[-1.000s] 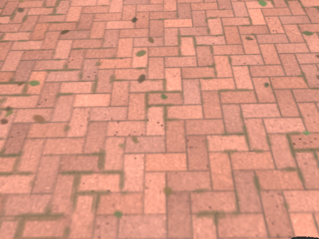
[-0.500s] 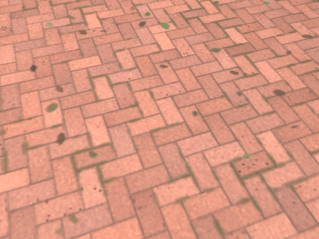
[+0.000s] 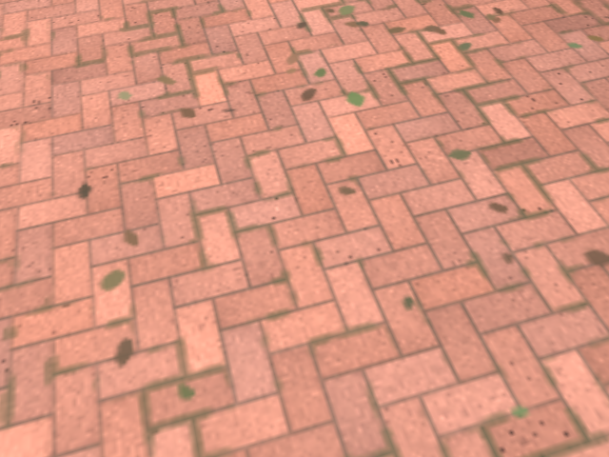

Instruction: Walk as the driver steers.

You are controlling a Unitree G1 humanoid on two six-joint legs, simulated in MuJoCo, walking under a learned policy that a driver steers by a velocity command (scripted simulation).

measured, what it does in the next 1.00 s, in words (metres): walks ahead: left foot, then right foot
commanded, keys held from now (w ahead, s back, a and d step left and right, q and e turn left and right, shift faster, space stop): w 0.68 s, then w+q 0.32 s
